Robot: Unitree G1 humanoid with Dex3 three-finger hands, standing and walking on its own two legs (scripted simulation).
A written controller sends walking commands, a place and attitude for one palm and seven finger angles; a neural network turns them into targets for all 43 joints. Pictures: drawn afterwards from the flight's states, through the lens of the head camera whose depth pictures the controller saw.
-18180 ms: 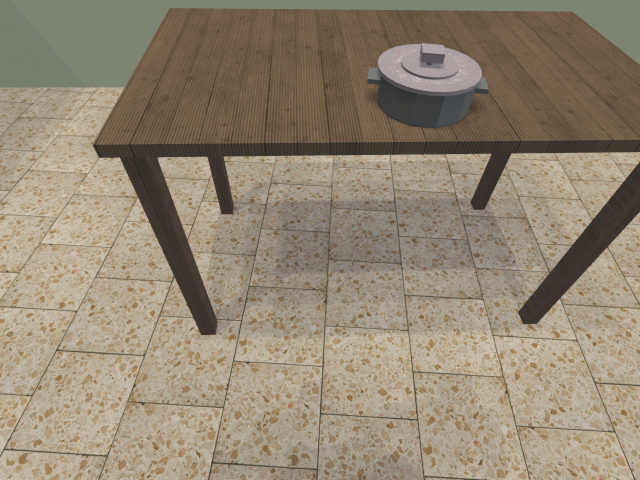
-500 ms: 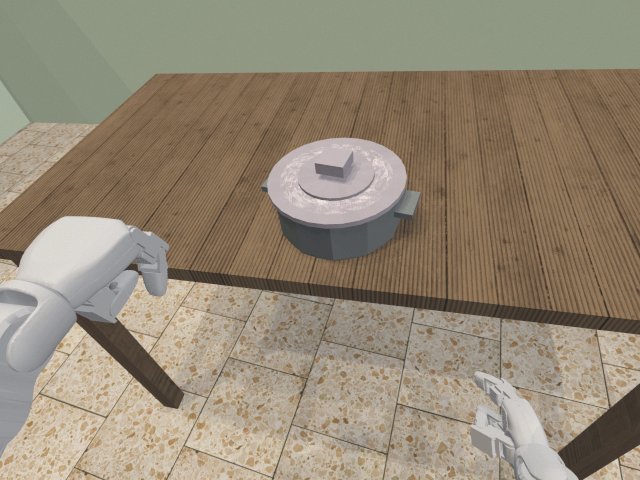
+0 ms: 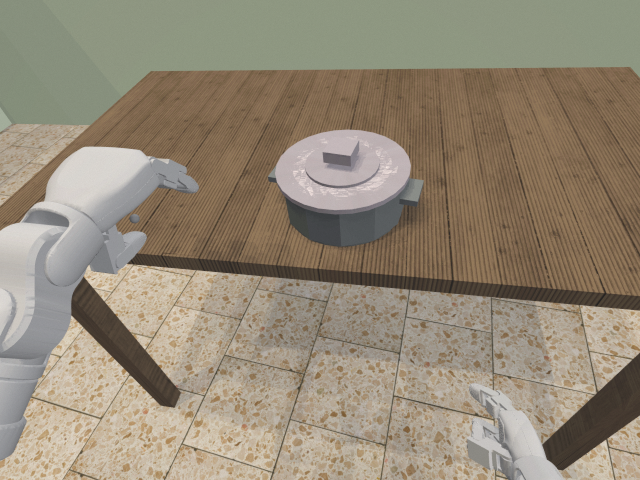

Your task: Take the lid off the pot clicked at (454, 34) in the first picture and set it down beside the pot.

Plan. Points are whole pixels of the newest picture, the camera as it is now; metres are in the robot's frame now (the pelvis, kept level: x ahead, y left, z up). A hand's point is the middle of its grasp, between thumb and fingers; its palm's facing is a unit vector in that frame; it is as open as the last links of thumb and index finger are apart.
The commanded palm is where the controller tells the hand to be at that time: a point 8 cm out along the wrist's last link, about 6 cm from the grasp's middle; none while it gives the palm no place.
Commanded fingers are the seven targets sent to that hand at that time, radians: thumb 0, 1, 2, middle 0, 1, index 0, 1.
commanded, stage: reach forward and open the fingers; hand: left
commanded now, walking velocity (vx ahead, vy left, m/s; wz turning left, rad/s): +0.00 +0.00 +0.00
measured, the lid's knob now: (341, 151) +0.53 +0.04 +0.15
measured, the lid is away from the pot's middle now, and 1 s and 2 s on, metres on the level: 0.00 0.00 0.00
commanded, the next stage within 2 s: move the open hand above the knob in 0.28 s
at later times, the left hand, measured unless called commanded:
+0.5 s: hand (150, 190) +0.35 +0.23 +0.22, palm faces -0.03 +0.01 -1.00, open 10.0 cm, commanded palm +0.31 +0.22 +0.28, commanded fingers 0.00 -0.40 1.73 -0.88 -0.08 -0.88 -0.08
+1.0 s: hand (225, 158) +0.41 +0.17 +0.22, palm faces -0.04 -0.01 -1.00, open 10.0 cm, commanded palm +0.37 +0.16 +0.28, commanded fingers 0.00 -0.40 1.73 -0.88 -0.08 -0.88 -0.08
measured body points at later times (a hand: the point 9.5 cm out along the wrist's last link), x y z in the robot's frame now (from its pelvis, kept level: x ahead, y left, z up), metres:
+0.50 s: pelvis +0.02 -0.01 +0.00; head +0.03 -0.05 +0.45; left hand +0.34 +0.23 +0.28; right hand +0.24 -0.22 -0.09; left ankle +0.09 +0.04 -0.73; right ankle +0.03 -0.12 -0.73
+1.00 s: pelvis +0.03 -0.02 +0.00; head +0.05 -0.07 +0.45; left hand +0.40 +0.16 +0.28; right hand +0.25 -0.23 -0.10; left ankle +0.09 +0.04 -0.73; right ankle +0.03 -0.12 -0.73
